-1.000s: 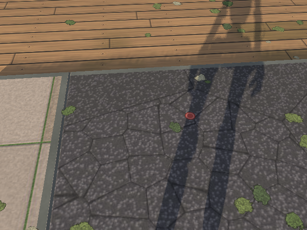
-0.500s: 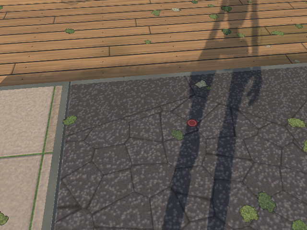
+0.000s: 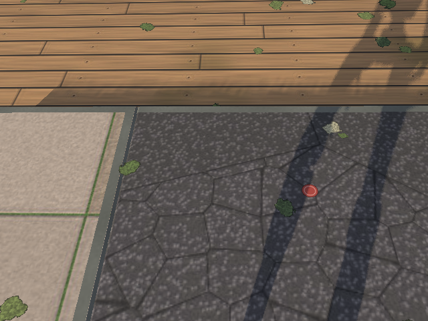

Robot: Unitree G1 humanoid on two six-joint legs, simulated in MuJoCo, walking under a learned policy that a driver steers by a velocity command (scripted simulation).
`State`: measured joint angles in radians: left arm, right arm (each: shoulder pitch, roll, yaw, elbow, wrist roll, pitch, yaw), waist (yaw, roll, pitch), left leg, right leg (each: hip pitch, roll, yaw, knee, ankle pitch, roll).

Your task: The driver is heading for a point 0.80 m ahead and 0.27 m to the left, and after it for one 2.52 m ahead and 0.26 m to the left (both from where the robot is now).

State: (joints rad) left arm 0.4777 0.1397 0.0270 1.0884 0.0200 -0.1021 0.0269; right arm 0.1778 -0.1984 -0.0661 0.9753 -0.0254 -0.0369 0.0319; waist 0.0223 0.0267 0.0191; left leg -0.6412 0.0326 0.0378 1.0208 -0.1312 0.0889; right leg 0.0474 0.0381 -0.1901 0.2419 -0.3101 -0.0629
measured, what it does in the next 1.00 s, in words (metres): walks ahead, turning left: left foot, then right foot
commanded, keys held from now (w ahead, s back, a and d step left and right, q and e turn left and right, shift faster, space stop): w+q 1.00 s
